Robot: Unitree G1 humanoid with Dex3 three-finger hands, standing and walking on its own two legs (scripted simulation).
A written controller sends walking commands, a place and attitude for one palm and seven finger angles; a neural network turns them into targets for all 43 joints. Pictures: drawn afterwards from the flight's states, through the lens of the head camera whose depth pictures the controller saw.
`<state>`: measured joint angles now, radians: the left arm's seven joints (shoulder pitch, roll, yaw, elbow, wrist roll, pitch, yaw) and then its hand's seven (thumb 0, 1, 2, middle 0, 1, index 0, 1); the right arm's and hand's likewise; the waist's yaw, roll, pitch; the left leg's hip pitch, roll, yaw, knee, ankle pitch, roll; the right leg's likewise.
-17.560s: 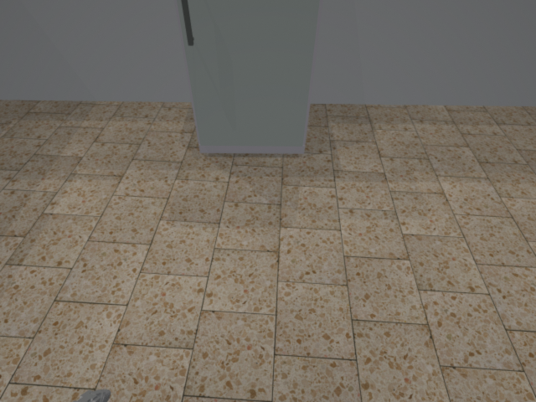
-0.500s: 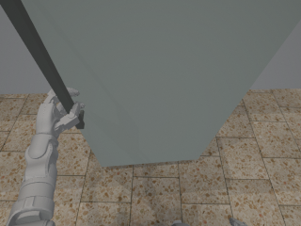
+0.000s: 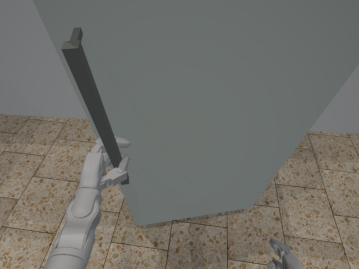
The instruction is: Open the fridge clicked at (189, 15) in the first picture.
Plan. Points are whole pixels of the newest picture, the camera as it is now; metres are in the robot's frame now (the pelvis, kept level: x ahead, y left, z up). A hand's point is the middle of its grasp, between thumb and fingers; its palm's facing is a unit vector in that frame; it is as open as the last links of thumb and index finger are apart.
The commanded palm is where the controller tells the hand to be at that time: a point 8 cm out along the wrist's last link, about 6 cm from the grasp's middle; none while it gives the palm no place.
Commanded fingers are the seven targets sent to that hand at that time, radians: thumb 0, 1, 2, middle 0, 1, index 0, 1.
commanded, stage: walk backward, drawing the door open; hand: left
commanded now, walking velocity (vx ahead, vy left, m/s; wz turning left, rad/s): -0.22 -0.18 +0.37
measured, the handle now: (108, 128) +0.37 +0.16 +0.12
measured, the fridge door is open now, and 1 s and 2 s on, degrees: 13 42 73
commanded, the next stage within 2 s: stop walking and hold the door back in 1.52 s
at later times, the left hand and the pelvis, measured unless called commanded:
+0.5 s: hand (139, 223) +0.21 +0.09 +0.04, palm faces +0.19 -0.97 -0.17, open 5.8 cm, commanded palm +0.17 +0.13 +0.04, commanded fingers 0.00 0.90 0.90 -0.45 -1.40 -0.45 -1.40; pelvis -0.07 -0.08 +0.01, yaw +3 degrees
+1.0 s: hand out of the picture +0.08 -0.01 +0.04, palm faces +0.39 -0.89 -0.22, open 6.0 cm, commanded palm +0.04 +0.02 +0.04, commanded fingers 0.00 0.90 0.90 -0.45 -1.40 -0.45 -1.40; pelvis -0.13 -0.25 +0.01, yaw +25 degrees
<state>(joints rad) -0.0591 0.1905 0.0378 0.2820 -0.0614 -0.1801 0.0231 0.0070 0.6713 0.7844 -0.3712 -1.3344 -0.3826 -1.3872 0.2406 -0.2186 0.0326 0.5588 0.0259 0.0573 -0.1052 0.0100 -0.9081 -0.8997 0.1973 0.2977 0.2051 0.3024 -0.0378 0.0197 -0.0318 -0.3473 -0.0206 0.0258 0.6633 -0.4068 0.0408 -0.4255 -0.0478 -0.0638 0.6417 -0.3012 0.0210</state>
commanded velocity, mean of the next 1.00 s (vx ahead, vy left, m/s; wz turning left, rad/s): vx -0.19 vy -0.34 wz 0.65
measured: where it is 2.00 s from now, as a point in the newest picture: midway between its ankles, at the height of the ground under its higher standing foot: outside the picture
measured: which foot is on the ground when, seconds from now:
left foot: down 0.00-0.66, up 0.68-0.82, down 0.84-1.00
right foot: down 0.00-0.82, up 0.84-1.00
